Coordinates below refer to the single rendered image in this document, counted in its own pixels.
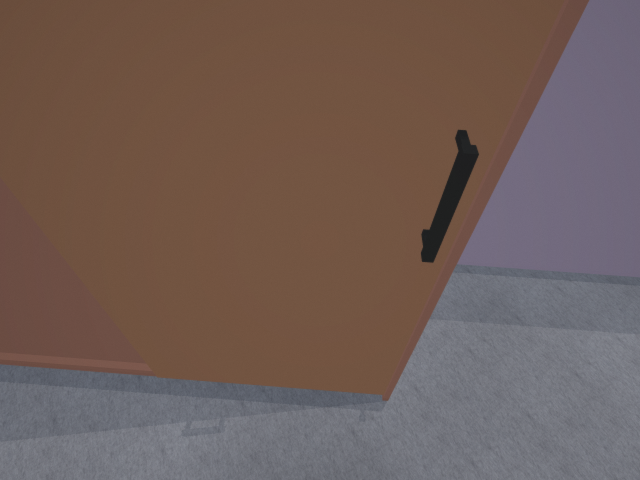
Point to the wardrobe door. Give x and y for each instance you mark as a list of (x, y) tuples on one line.
[(45, 309), (242, 185)]

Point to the handle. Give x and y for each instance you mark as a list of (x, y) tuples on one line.
[(460, 173)]

